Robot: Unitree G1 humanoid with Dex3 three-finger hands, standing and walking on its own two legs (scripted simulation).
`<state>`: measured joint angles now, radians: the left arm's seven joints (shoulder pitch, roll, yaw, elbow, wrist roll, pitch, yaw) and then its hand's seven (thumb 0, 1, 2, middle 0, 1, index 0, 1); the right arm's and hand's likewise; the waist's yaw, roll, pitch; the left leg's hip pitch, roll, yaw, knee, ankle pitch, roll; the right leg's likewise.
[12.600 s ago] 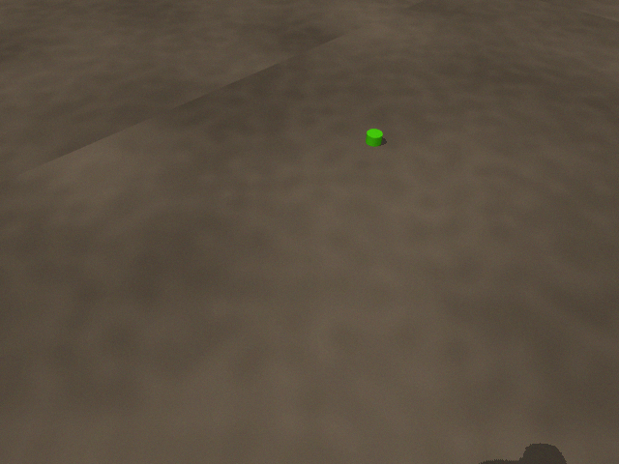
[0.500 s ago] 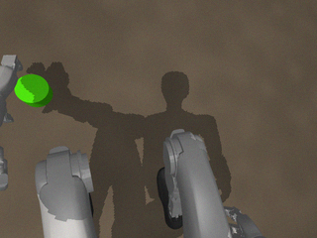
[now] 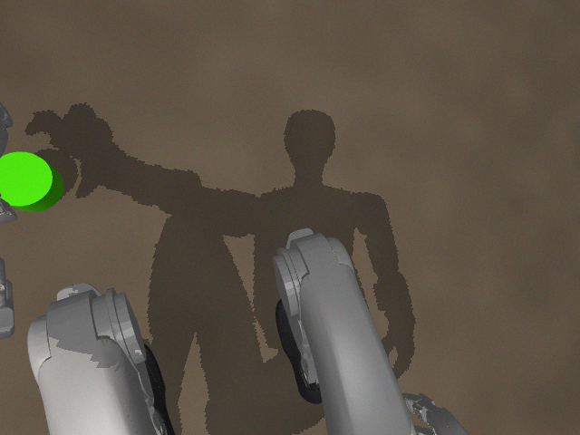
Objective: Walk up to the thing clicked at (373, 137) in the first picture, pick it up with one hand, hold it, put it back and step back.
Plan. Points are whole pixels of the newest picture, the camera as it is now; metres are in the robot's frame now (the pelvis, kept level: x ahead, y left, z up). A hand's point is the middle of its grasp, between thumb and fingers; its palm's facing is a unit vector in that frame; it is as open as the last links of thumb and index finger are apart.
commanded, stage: approach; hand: left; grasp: from above
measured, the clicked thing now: (27, 183) +0.50 +0.29 -0.30
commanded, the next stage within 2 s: rest palm in 0.02 s
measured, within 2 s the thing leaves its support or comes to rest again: neither
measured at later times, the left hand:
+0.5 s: hand (8, 182) +0.48 +0.29 -0.22, palm faces -0.45 -0.07 -0.89, open 13.9 cm
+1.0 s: hand (12, 187) +0.48 +0.29 -0.25, palm faces -0.47 -0.10 -0.88, open 14.1 cm
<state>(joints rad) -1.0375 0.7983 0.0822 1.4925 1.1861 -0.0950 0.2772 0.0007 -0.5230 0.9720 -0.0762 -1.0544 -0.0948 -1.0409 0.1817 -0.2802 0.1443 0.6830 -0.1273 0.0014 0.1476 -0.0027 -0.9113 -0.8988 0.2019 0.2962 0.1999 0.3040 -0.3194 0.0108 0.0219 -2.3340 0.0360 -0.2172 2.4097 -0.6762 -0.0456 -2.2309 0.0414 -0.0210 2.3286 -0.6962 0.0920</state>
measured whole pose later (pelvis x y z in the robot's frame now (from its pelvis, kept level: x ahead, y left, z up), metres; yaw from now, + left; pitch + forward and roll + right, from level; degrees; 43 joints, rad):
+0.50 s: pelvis +0.00 +0.01 -0.02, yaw -2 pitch +32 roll -11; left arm -1.11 0.86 0.08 1.67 1.32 -0.17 0.51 0.00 -0.48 0.97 -0.08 -1.02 -0.10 -1.01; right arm 0.09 -0.30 0.17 0.69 -0.21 -0.09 0.16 -0.01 -0.90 -0.90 0.20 0.30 0.20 0.30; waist -0.36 -0.07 0.05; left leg -2.38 0.02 -0.25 2.48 -0.67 -0.05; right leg -2.25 0.05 -0.04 2.37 -0.69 0.07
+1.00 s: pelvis +0.00 +0.01 -0.02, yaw -4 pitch +30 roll -13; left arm -1.07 0.95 0.10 1.68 1.28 -0.20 0.52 0.00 -0.52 0.99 -0.08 -0.99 -0.09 -0.99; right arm 0.12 -0.31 0.24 0.69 -0.25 -0.15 0.21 0.00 -0.90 -0.90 0.20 0.30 0.20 0.30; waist -0.37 -0.09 0.12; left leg -2.37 0.03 -0.29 2.52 -0.70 -0.05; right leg -2.23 0.06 -0.07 2.38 -0.70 0.09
